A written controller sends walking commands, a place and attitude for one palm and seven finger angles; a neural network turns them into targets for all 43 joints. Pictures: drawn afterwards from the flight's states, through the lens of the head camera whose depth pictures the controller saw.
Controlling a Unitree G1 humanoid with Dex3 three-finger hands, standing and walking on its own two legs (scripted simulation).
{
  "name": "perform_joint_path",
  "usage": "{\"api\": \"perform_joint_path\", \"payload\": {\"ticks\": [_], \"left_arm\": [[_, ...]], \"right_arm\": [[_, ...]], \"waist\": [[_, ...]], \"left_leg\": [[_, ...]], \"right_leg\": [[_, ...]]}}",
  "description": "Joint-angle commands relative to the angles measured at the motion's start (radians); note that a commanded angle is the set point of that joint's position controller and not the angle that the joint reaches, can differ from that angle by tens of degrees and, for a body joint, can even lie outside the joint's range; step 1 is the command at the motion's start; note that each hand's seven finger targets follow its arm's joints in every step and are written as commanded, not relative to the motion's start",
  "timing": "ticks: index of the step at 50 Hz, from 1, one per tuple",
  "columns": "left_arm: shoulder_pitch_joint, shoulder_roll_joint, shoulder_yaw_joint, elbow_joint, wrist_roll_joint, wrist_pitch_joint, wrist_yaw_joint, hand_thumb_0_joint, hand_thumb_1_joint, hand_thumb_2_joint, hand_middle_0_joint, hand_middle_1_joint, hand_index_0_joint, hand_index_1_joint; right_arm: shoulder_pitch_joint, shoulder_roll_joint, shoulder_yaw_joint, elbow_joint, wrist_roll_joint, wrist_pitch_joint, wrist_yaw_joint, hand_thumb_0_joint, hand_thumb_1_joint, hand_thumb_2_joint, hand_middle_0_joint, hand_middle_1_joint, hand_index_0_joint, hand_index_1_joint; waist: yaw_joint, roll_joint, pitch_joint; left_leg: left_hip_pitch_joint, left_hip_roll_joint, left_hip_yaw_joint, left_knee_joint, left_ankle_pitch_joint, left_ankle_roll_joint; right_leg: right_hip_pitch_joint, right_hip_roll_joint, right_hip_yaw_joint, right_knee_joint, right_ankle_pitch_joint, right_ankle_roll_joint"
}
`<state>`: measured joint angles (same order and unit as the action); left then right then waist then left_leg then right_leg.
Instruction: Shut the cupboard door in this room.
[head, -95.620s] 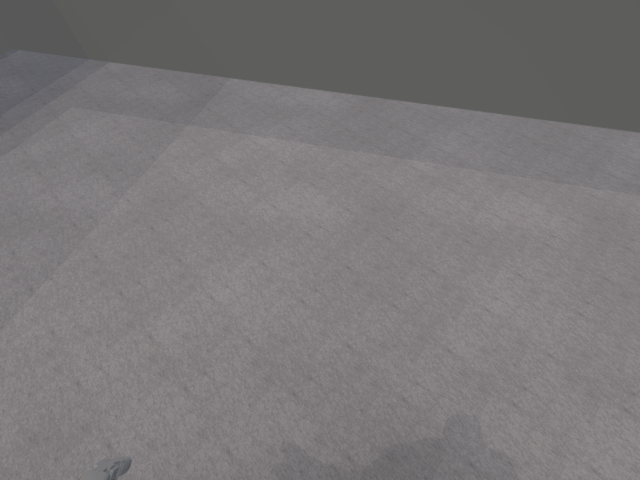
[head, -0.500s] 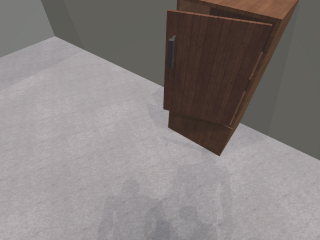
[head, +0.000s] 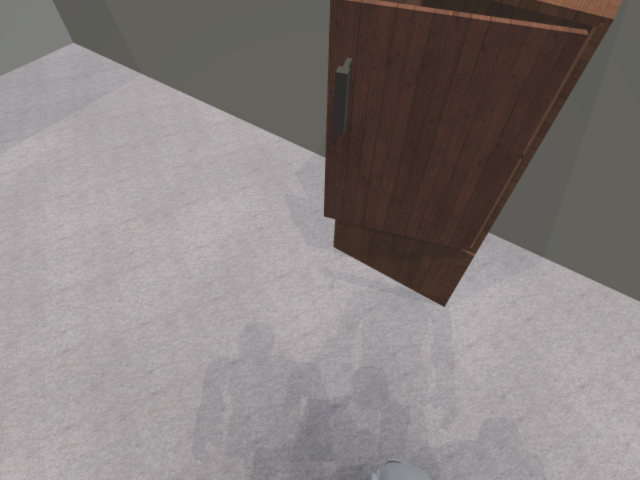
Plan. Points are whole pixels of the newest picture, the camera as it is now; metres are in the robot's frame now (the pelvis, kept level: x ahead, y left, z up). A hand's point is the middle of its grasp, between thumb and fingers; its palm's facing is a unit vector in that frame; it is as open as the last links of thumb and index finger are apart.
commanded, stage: turn to face it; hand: left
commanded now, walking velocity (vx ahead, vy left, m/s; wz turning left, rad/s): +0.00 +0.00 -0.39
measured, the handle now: (343, 97) +0.80 +0.00 +0.01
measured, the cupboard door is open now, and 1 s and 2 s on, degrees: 17 17 17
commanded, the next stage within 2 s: take the last steps up to it in 0.36 s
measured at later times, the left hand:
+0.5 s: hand (208, 470) +0.15 +0.17 -0.18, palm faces -0.12 -0.98 -0.18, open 7.4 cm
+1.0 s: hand (250, 442) +0.19 +0.12 -0.17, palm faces -0.19 -0.97 -0.17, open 7.4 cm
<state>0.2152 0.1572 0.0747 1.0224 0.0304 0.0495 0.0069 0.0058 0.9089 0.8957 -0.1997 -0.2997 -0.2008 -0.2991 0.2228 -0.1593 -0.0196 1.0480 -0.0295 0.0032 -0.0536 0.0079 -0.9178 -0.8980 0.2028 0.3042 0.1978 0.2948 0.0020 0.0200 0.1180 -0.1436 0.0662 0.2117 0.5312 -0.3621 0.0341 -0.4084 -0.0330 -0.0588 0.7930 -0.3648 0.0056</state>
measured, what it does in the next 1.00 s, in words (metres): walks ahead: right foot, then left foot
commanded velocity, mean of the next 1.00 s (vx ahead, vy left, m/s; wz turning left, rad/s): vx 0.16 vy -0.01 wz -0.16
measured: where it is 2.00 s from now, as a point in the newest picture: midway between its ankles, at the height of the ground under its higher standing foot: (347, 446)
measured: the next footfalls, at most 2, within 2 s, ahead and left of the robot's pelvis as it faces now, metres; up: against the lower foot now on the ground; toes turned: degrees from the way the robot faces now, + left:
right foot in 0.08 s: +0.11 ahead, -0.12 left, +0.00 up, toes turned -7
left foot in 0.44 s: +0.10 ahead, +0.12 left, +0.00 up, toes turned -7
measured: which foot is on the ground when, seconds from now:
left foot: down 0.00-0.10, up 0.12-0.42, down 0.44-0.78, up 0.80-1.00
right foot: up 0.00-0.06, down 0.08-0.44, up 0.46-0.76, down 0.78-1.00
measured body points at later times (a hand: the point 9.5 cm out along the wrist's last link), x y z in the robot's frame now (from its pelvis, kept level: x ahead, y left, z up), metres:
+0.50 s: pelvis +0.06 +0.00 +0.00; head +0.10 +0.01 +0.44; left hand +0.16 +0.23 -0.16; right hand +0.08 -0.25 -0.14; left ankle +0.06 +0.12 -0.74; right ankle +0.06 -0.12 -0.72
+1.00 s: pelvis +0.14 -0.05 +0.01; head +0.16 -0.05 +0.46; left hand +0.20 +0.17 -0.15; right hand +0.08 -0.28 -0.15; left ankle +0.19 +0.06 -0.69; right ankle +0.07 -0.13 -0.73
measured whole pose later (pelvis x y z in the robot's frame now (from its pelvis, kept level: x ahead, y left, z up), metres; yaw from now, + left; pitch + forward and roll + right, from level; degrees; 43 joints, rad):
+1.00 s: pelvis +0.14 -0.05 +0.01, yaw -12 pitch +0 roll -1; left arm 0.30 0.14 0.05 1.06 0.03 -0.03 0.00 0.00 0.91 0.90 -0.20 -0.30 -0.20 -0.30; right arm 0.30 -0.19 -0.05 1.05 -0.03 0.01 0.00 0.01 -0.91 -0.90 0.20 0.30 0.19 0.29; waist -0.03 0.01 0.04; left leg -0.47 0.09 0.09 0.92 -0.34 -0.02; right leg -0.08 0.02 -0.09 0.37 -0.29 -0.03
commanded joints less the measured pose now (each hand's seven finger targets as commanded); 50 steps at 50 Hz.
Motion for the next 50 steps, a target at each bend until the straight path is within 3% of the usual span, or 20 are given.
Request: {"api": "perform_joint_path", "payload": {"ticks": [1,3,4,5,6,8,12,17,20,22,24,27,33,36,37,39,40,41,45,50], "left_arm": [[0.062,0.052,0.02,-0.064,0.0,-0.012,-0.007,0.0,0.9,0.9,-0.2,-0.3,-0.2,-0.3],[0.132,0.091,0.03,-0.055,0.003,-0.023,-0.008,0.0,0.9,0.9,-0.2,-0.3,-0.2,-0.3],[0.182,0.167,0.04,-0.046,0.012,-0.039,0.001,0.0,0.9,0.9,-0.2,-0.3,-0.2,-0.3],[0.223,0.25,0.052,-0.04,0.007,-0.046,0.009,0.0,0.9,0.9,-0.2,-0.3,-0.2,-0.3],[0.191,0.254,0.043,-0.049,-0.007,-0.042,0.017,0.0,0.9,0.9,-0.2,-0.3,-0.2,-0.3],[0.067,0.205,0.038,-0.092,0.0,-0.033,0.034,0.0,0.9,0.9,-0.2,-0.3,-0.2,-0.3],[0.004,0.184,0.029,-0.124,0.005,-0.039,0.039,0.0,0.9,0.9,-0.2,-0.3,-0.2,-0.3],[0.011,0.204,0.034,-0.115,0.007,-0.036,0.027,0.0,0.9,0.9,-0.2,-0.3,-0.2,-0.3],[-0.03,0.183,0.03,-0.121,-0.006,-0.028,0.021,0.0,0.9,0.9,-0.2,-0.3,-0.2,-0.3],[-0.01,0.093,0.015,-0.147,-0.02,-0.02,0.009,0.0,0.9,0.9,-0.2,-0.3,-0.2,-0.3],[-0.045,0.119,0.019,-0.159,-0.009,-0.019,0.002,0.0,0.9,0.9,-0.2,-0.3,-0.2,-0.3],[-0.042,0.102,0.018,-0.129,-0.002,-0.024,-0.014,0.0,0.9,0.9,-0.2,-0.3,-0.2,-0.3],[-0.101,0.069,-0.003,-0.136,-0.005,-0.045,-0.039,0.0,0.9,0.9,-0.2,-0.3,-0.2,-0.3],[0.013,0.072,0.003,-0.085,-0.006,-0.056,-0.042,0.0,0.9,0.9,-0.2,-0.3,-0.2,-0.3],[0.089,0.103,0.011,-0.054,-0.005,-0.063,-0.037,0.0,0.9,0.9,-0.2,-0.3,-0.2,-0.3],[0.276,0.264,0.043,0.009,-0.005,-0.076,-0.011,0.0,0.9,0.9,-0.2,-0.3,-0.2,-0.3],[0.256,0.253,0.035,0.007,-0.012,-0.07,-0.002,0.0,0.9,0.9,-0.2,-0.3,-0.2,-0.3],[0.19,0.21,0.028,-0.007,-0.009,-0.073,0.004,0.0,0.9,0.9,-0.2,-0.3,-0.2,-0.3],[0.099,0.135,0.004,-0.025,-0.004,-0.092,0.009,0.0,0.9,0.9,-0.2,-0.3,-0.2,-0.3],[0.123,0.152,0.004,0.004,-0.003,-0.11,0.004,0.0,0.9,0.9,-0.2,-0.3,-0.2,-0.3]], "right_arm": [[0.039,-0.167,-0.052,-0.041,0.001,0.004,-0.002,0.0,-0.9,-0.9,0.2,0.3,0.2,0.3],[0.016,-0.166,-0.059,-0.058,0.009,0.007,0.004,0.0,-0.9,-0.9,0.2,0.3,0.2,0.3],[0.03,-0.133,-0.059,-0.076,0.02,0.008,0.012,0.0,-0.9,-0.9,0.2,0.3,0.2,0.3],[0.018,-0.088,-0.054,-0.105,0.029,0.016,0.015,0.0,-0.9,-0.9,0.2,0.3,0.2,0.3],[0.026,-0.109,-0.049,-0.111,0.029,0.035,0.012,0.0,-0.9,-0.9,0.2,0.3,0.2,0.3],[-0.017,-0.097,-0.049,-0.118,0.021,0.038,0.018,0.0,-0.9,-0.9,0.2,0.3,0.2,0.3],[0.014,-0.073,-0.036,-0.114,0.016,0.038,0.025,0.0,-0.9,-0.9,0.2,0.3,0.2,0.3],[0.027,-0.066,-0.03,-0.125,0.021,0.03,0.022,0.0,-0.9,-0.9,0.2,0.3,0.2,0.3],[0.121,-0.086,-0.03,-0.098,0.023,0.011,0.017,0.0,-0.9,-0.9,0.2,0.3,0.2,0.3],[0.114,-0.221,-0.05,-0.115,0.003,-0.003,0.007,0.0,-0.9,-0.9,0.2,0.3,0.2,0.3],[0.058,-0.205,-0.041,-0.142,-0.007,0.002,-0.003,0.0,-0.9,-0.9,0.2,0.3,0.2,0.3],[0.11,-0.173,-0.028,-0.112,-0.009,-0.018,-0.005,0.0,-0.9,-0.9,0.2,0.3,0.2,0.3],[0.172,-0.191,-0.046,-0.064,-0.012,-0.025,0.009,0.0,-0.9,-0.9,0.2,0.3,0.2,0.3],[0.142,-0.193,-0.047,-0.049,-0.003,-0.022,0.017,0.0,-0.9,-0.9,0.2,0.3,0.2,0.3],[0.134,-0.171,-0.045,-0.047,0.006,-0.024,0.023,0.0,-0.9,-0.9,0.2,0.3,0.2,0.3],[0.052,-0.092,-0.023,-0.109,0.017,-0.029,0.038,0.0,-0.9,-0.9,0.2,0.3,0.2,0.3],[0.016,-0.122,-0.034,-0.114,0.008,-0.021,0.041,0.0,-0.9,-0.9,0.2,0.3,0.2,0.3],[0.012,-0.116,-0.041,-0.099,0.006,-0.018,0.041,0.0,-0.9,-0.9,0.2,0.3,0.2,0.3],[0.065,-0.076,-0.037,-0.059,0.0,-0.011,0.058,0.0,-0.9,-0.9,0.2,0.3,0.2,0.3],[0.049,-0.049,-0.031,-0.079,0.009,-0.019,0.07,0.0,-0.9,-0.9,0.2,0.3,0.2,0.3]], "waist": [[0.008,0.141,-0.036],[0.054,0.055,-0.061],[0.072,-0.152,-0.11],[0.089,-0.333,-0.145],[0.066,-0.252,-0.138],[0.039,-0.227,-0.101],[0.0,-0.098,-0.18],[0.004,-0.128,-0.171],[-0.044,-0.122,-0.179],[-0.032,0.278,-0.136],[-0.017,0.149,-0.055],[-0.027,0.166,-0.103],[-0.06,0.147,-0.072],[-0.004,0.11,-0.094],[0.032,0.023,-0.11],[0.115,-0.344,-0.117],[0.105,-0.228,-0.052],[0.071,-0.228,0.013],[-0.007,-0.123,0.022],[-0.014,-0.108,-0.006]], "left_leg": [[-0.018,0.255,-0.11,-0.081,0.558,0.076],[-0.076,0.199,-0.056,0.07,0.46,0.024],[-0.173,0.086,0.004,0.286,0.253,-0.03],[-0.313,-0.054,-0.019,0.552,-0.27,-0.071],[-0.313,-0.022,-0.16,0.64,-0.307,-0.062],[-0.39,0.001,-0.222,0.692,-0.191,-0.056],[-0.288,0.001,-0.204,0.523,-0.104,-0.07],[-0.217,-0.025,-0.178,0.238,-0.072,-0.071],[0.002,-0.02,-0.176,-0.079,0.148,-0.066],[0.031,0.286,-0.506,-0.259,0.251,0.057],[-0.088,0.339,-0.509,-0.277,0.315,0.156],[0.094,0.249,-0.375,-0.212,0.559,0.112],[0.092,0.238,-0.319,-0.239,0.269,0.12],[-0.029,0.184,-0.254,-0.15,0.147,0.069],[-0.128,0.126,-0.201,-0.055,0.095,0.035],[-0.486,-0.032,-0.063,0.379,-0.271,-0.033],[-0.523,0.001,-0.152,0.503,-0.265,-0.029],[-0.549,0.034,-0.19,0.552,-0.159,-0.026],[-0.427,0.06,-0.172,0.498,-0.008,-0.041],[-0.344,0.033,-0.131,0.251,0.071,-0.041]], "right_leg": [[0.071,0.013,-0.028,-0.097,0.1,-0.013],[0.2,0.006,0.005,-0.246,0.323,-0.029],[0.293,-0.126,0.208,-0.334,0.589,-0.094],[0.348,-0.331,0.457,-0.44,0.8,-0.229],[0.288,-0.351,0.468,-0.486,0.609,-0.277],[0.248,-0.274,0.426,-0.49,0.418,-0.25],[0.225,-0.207,0.291,-0.442,0.497,-0.215],[0.24,-0.179,0.308,-0.426,0.512,-0.205],[0.122,-0.117,0.264,-0.347,0.402,-0.121],[-0.053,0.069,0.094,-0.141,-0.031,-0.01],[-0.052,0.044,0.108,0.104,-0.14,0.001],[-0.144,0.038,0.087,0.197,-0.076,0.009],[-0.053,0.016,0.007,-0.057,-0.068,-0.01],[0.206,0.059,-0.049,-0.317,0.081,-0.027],[0.357,0.041,-0.006,-0.394,0.127,-0.044],[0.559,-0.33,0.487,-0.592,-0.041,-0.209],[0.458,-0.356,0.498,-0.635,-0.146,-0.252],[0.387,-0.309,0.461,-0.64,-0.163,-0.244],[0.238,-0.24,0.229,-0.628,0.065,-0.211],[0.265,-0.219,0.142,-0.604,0.206,-0.203]]}}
